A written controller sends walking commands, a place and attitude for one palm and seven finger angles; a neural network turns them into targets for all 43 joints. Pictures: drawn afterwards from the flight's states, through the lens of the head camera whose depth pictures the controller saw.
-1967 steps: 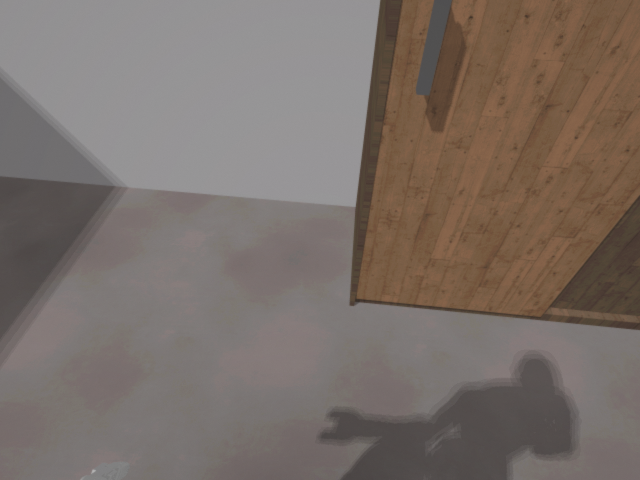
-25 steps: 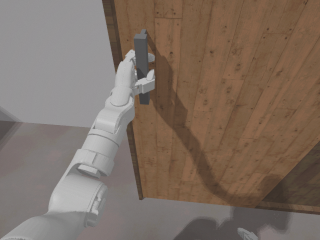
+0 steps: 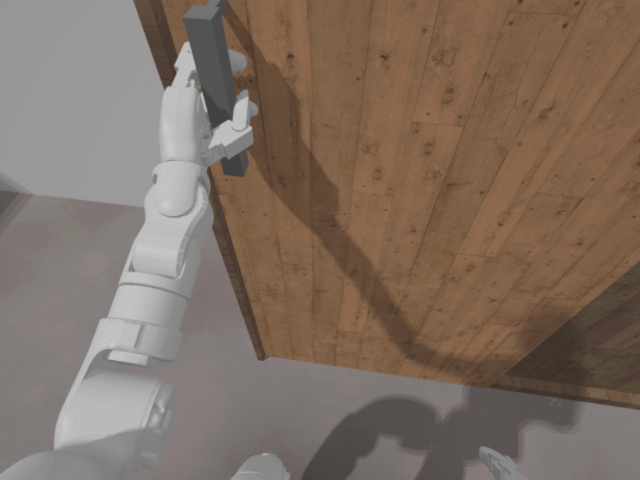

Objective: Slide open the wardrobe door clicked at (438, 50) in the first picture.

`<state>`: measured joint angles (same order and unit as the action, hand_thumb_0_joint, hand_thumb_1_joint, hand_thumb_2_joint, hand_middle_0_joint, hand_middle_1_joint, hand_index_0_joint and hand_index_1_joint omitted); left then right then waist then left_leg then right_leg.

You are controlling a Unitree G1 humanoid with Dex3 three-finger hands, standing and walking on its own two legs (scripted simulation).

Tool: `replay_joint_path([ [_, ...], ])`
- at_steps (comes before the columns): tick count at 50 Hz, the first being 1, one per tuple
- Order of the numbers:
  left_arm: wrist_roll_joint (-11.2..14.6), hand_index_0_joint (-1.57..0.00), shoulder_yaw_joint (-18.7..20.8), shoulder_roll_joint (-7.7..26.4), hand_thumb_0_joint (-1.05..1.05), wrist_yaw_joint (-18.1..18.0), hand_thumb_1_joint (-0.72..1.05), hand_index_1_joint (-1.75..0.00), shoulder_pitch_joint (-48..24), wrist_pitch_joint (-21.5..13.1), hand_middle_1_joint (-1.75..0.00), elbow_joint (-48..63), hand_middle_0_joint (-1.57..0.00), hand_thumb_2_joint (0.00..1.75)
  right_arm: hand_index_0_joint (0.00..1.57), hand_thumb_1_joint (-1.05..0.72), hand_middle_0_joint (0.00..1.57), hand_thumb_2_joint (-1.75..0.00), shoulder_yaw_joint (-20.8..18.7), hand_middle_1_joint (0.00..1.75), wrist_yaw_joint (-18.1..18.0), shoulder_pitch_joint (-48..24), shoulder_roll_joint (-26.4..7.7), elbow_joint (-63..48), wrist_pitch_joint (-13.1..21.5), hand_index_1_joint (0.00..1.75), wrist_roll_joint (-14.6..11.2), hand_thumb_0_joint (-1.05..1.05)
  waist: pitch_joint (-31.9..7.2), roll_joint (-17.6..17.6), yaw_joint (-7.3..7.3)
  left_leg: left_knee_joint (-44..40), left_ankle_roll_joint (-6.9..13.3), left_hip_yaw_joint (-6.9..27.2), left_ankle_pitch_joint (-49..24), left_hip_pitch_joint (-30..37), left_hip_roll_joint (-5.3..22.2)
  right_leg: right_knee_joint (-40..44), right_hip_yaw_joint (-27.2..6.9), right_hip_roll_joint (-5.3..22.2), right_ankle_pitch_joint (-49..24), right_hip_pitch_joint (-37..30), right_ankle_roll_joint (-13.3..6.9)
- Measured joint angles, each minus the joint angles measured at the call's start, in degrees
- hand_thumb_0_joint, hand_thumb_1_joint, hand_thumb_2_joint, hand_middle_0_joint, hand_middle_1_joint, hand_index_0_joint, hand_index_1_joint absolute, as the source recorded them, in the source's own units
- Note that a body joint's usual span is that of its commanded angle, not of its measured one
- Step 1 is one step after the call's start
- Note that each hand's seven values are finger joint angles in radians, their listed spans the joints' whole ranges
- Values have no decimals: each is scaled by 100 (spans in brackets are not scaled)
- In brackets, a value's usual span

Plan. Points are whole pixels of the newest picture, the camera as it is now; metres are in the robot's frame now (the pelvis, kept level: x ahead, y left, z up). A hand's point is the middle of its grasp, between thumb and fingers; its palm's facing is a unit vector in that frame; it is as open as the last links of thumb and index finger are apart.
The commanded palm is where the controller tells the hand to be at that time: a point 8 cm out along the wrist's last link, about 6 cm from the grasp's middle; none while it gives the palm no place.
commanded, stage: step sideways, sliding the door along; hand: left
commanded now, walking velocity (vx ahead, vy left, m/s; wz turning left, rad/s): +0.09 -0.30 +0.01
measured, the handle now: (227, 93) +0.47 +0.16 +0.22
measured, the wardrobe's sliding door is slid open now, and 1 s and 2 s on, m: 0.01 0.24 0.46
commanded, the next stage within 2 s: stop walking and hold the door there in 1.84 s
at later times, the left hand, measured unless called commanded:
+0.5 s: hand (309, 131) +0.43 +0.07 +0.20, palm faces +0.35 -0.93 -0.10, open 6.8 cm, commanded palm +0.40 +0.05 +0.21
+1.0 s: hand (451, 146) +0.43 -0.09 +0.20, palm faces +0.36 -0.93 -0.10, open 7.0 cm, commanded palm +0.39 -0.11 +0.20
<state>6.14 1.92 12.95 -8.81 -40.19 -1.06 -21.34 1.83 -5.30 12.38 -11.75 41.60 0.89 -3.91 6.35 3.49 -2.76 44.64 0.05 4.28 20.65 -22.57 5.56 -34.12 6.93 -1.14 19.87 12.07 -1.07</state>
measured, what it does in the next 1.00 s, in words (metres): steps to the right: right foot, then left foot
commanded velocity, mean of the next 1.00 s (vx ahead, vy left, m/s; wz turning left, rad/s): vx -0.28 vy -0.26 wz -0.19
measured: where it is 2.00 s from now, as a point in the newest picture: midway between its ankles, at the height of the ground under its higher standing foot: outside the picture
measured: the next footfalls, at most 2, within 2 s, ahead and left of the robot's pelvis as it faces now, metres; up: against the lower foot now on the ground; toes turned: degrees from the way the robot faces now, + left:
right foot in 0.38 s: +0.17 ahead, -0.28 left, +0.00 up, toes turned +1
left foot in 0.56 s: +0.10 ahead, -0.03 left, +0.00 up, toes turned +16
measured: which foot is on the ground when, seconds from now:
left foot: down 0.00-0.40, up 0.42-0.54, down 0.56-0.94, up 0.96-1.00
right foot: down 0.00-0.08, up 0.10-0.36, down 0.38-0.56, up 0.58-0.90, down 0.92-1.00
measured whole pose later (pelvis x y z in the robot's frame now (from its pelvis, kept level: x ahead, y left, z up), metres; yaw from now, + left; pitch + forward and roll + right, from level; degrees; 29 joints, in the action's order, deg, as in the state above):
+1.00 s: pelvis +0.12 -0.28 +0.00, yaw +4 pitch -3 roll -1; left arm 3.2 5.6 9.1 -8.8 -10.5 -4.7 20.9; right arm 1.6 2.1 2.6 -10.8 31.0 8.5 -2.3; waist 15.0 5.6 -7.0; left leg 53.2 -2.4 0.6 34.1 -16.7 12.3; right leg -37.4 5.4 0.4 14.8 19.7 -1.0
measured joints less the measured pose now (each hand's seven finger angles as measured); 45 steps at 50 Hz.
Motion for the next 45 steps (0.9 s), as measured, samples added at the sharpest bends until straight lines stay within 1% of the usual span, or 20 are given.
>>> replay_joint_path([
  [2, -49, -20, -132, -99, -5, 39, 70, -140, 14, 46, -140, 217, -45, 84, 20, -90, 20, -90, -73, 30, -3, -33, -72, 69, -7, 30, 11, 1, 29, -126, -55, 232, 67, -271, 162, -16, -88, -120, 169, 98, 257, -53, -46],
  [4, -59, -20, -243, -122, -5, 79, 70, -138, 68, 55, -140, 529, -45, 83, 20, -90, 20, -90, -150, 30, 19, -122, -180, 38, 24, 30, 46, 1, 54, -216, -173, -346, 97, -467, -212, 254, -113, -606, 178, 166, 429, 169, -45],
  [7, 7, -19, -245, 14, -6, 138, 70, -135, 152, -60, -140, 987, -45, 82, 20, -91, 20, -90, -319, 30, 192, -502, -184, -118, 84, 30, 78, 1, 458, -275, -312, -423, -189, -486, -38, 431, -66, -2566, -400, 28, 829, 990, -3],
  [9, 18, -19, -181, 48, -6, 186, 70, -134, 271, -70, -140, 1294, -45, 82, 20, -91, 20, -90, -360, 30, 336, -700, -157, -265, 106, 30, 81, 1, 646, -214, -373, -608, -292, -416, -86, 570, 51, -3087, -583, 28, 888, 1396, 41],
  [11, 7, -19, -119, 42, -7, 230, 70, -132, 379, -62, -140, 1558, -45, 83, 20, -91, 20, -90, -380, 30, 434, -837, -108, -427, 120, 30, 83, 1, 781, -133, -451, -810, -401, -322, -167, 702, 207, -2893, -706, 137, 701, 1620, 113],
  [13, -28, -20, -66, 27, -7, 264, 69, -131, 470, -36, -140, 1774, -46, 83, 20, -91, 20, -90, -379, 30, 489, -912, -39, -593, 143, 30, 71, 1, 877, -55, -525, -951, -543, -201, -201, 826, 376, -2304, -764, 287, 321, 1622, 181],
  [17, -46, -21, 58, 79, -8, 288, 68, -128, 657, 61, -140, 2088, -46, 83, 20, -90, 20, -90, -297, 30, 515, -952, 117, -863, 236, 30, 20, 1, 938, 89, -652, -892, -821, 85, -42, 996, 733, -1036, -638, 399, -402, 1098, 315],
  [19, -53, -21, 154, 158, -8, 305, 67, -125, 729, 175, -140, 2206, -46, 83, 20, -90, 20, -90, -229, 30, 522, -947, 193, -930, 298, 30, -29, 1, 865, 77, -681, -532, -843, 187, 162, 914, 861, -423, -475, 401, -768, 655, 416],
  [20, -79, -21, 244, 142, -9, 284, 66, -123, 798, 184, -140, 2269, -46, 83, 20, -90, 20, -90, -207, 30, 519, -1017, 165, -909, 322, 30, -50, 1, 862, 182, -623, -250, -692, 249, 127, 781, 961, -426, -322, 338, -479, 562, 444],
  [21, -101, -20, 328, 92, -9, 243, 65, -122, 898, 156, -140, 2344, -46, 83, 20, -90, 20, -90, -208, 30, 497, -1108, 110, -867, 340, 30, -44, 1, 860, 272, -520, 147, -507, 325, 284, 584, 903, -509, -199, 319, -275, 561, 412],
  [22, -116, -20, 387, 34, -9, 201, 65, -122, 1019, 125, -140, 2449, -46, 83, 20, -90, 20, -90, -221, 30, 460, -1192, 49, -818, 361, 30, -31, 1, 845, 286, -425, 614, -400, 324, 741, 365, 688, -562, -133, 368, -166, 602, 366],
  [24, -119, -20, 432, -77, -9, 138, 65, -124, 1280, 80, -140, 2759, -46, 83, 20, -90, 20, -90, -284, 30, 378, -1311, -50, -763, 395, 30, -5, 1, 833, 182, -328, 1249, -268, 0, 1403, 73, 213, -543, -151, 502, -216, 709, 345],
  [25, -135, -20, 417, -138, -8, 107, 65, -125, 1404, 62, -140, 2944, -46, 83, 20, -90, 20, -90, -313, 30, 342, -1340, -98, -751, 421, 30, 6, 1, 845, 129, -269, 1139, -231, -213, 1439, 48, 38, -494, -150, 544, -299, 737, 299],
  [26, -153, -21, 375, -204, -8, 80, 65, -126, 1514, 40, -140, 3126, -46, 83, 20, -90, 20, -90, -334, 30, 321, -1348, -154, -749, 439, 30, 20, 1, 861, 100, -207, 704, -214, -444, 1200, 122, -64, -481, -128, 558, -403, 775, 237],
  [28, -213, -21, 228, -308, -7, 77, 65, -125, 1679, -8, -140, 3424, -46, 82, 20, -91, 20, -90, -381, 30, 324, -1282, -267, -795, 402, 30, 77, 1, 838, 161, -112, -561, -124, -841, -385, 496, 16, -740, -36, 456, -664, 959, 206],
  [30, -263, -20, 21, -302, -7, 141, 67, -123, 1683, -155, -140, 3518, -45, 80, 20, -91, 20, -90, -503, 30, 419, -1193, -194, -838, 316, 30, 104, 1, 990, 2, -253, -724, -69, -945, -323, 697, 112, -1618, -303, 311, 177, 1252, 223],
  [32, -375, -20, -129, -359, -7, 219, 67, -121, 1774, -293, -141, 3582, -45, 79, 19, -91, 19, -90, -498, 30, 602, -1049, -122, -858, 305, 30, 135, 1, 1040, -94, -418, -860, -131, -1000, -101, 868, 291, -2453, -481, 120, 799, 1526, 225],
  [35, -470, -20, -301, -433, -6, 282, 68, -120, 2004, -390, -141, 3723, -45, 78, 20, -91, 20, -90, -439, 30, 771, -811, -40, -930, 403, 30, 150, 1, 1039, -64, -539, -1215, -320, -981, -163, 1113, 594, -2819, -447, 95, 711, 1665, 285],
  [40, -456, -20, -297, -401, -6, 308, 68, -121, 2430, -451, -141, 3988, -45, 79, 20, -90, 20, -90, -312, 30, 809, -639, 156, -1097, 545, 30, 203, 1, 1039, -4, -714, -1596, -647, -1141, -299, 1537, 991, -1936, -440, 244, 76, 1435, 390],
  [45, -312, -20, -8, -249, -8, 206, 66, -121, 2682, -375, -141, 4130, -47, 81, 20, -90, 20, -90, -149, 30, 785, -682, 342, -1188, 692, 30, 185, 1, 977, 35, -707, -1235, -945, -1093, -108, 1601, 1225, -534, -297, 229, -723, 778, 428],
])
